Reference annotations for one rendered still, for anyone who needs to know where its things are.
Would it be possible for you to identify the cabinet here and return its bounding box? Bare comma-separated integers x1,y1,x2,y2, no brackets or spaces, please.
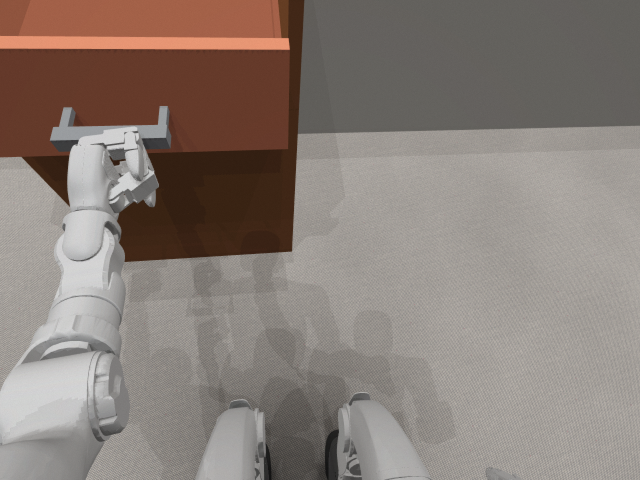
22,0,304,262

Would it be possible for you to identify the robot left thigh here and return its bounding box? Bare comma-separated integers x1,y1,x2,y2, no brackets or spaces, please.
195,407,266,480

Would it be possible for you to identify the robot left forearm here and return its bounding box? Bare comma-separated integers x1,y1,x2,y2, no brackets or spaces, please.
0,209,126,445

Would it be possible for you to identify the drawer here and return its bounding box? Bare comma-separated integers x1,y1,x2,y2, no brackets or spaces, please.
0,0,290,157

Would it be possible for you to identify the robot right shin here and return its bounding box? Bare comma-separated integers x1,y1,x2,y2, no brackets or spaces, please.
337,392,371,480

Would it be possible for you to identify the left robot hand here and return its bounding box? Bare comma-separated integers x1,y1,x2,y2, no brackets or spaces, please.
67,126,159,221

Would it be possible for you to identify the left robot upper arm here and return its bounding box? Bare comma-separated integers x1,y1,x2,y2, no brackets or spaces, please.
0,350,130,480

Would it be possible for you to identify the handle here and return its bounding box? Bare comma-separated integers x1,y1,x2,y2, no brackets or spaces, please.
50,106,171,152

